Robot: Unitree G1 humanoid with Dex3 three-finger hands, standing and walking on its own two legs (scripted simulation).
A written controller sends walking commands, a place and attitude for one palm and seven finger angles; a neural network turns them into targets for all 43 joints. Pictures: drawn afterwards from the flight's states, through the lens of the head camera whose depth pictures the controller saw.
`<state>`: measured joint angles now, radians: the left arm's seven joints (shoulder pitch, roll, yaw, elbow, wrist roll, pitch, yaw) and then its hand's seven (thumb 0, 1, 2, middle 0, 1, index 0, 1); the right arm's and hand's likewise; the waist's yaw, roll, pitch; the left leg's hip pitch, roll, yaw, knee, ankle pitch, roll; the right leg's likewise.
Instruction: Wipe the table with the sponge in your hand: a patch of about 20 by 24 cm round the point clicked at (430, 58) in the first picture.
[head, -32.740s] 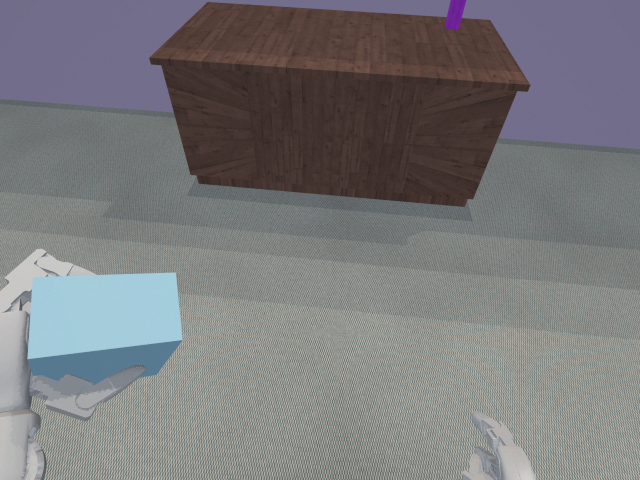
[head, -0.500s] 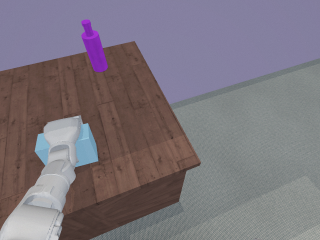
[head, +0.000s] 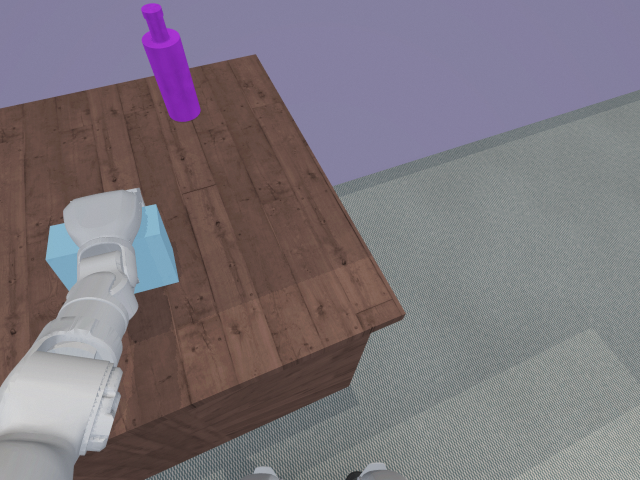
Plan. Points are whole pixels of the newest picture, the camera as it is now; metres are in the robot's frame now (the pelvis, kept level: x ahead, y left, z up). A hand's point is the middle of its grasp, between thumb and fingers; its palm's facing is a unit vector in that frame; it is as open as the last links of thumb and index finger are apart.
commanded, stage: wipe forward along the middle lane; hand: left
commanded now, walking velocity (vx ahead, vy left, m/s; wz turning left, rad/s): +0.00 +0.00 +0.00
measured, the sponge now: (122, 263) +0.42 +0.29 -0.05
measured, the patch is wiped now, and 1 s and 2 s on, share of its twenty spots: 0.90 0.90 0.90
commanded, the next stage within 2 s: slide back across to the first lane in 0.36 s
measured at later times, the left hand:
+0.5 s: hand (117, 208) +0.49 +0.30 -0.01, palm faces -0.15 +0.02 -0.99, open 10.6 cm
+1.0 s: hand (67, 222) +0.46 +0.36 +0.00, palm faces -0.17 -0.01 -0.99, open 10.6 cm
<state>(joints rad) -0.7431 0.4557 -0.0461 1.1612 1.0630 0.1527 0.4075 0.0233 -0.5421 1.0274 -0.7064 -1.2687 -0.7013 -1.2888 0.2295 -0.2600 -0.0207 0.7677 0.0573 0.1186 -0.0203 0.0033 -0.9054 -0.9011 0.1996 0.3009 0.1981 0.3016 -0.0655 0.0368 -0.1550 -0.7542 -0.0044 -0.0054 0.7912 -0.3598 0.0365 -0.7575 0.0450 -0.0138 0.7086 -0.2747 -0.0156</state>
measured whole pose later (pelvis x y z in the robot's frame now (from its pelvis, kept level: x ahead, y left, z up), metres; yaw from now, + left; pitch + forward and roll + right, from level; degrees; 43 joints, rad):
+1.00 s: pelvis +0.04 +0.02 +0.01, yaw -1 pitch +19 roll -3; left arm -0.68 0.61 0.07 1.08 1.08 0.07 0.29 0.02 -0.53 1.03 -0.68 -1.30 -0.67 -1.32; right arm 0.27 -0.27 -0.03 0.73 0.06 0.17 0.01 0.00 -0.90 -0.90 0.20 0.30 0.20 0.30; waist -0.08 0.02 -0.14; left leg -0.68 0.00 0.00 0.75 -0.40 0.06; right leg -0.66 0.05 -0.01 0.63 -0.30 0.00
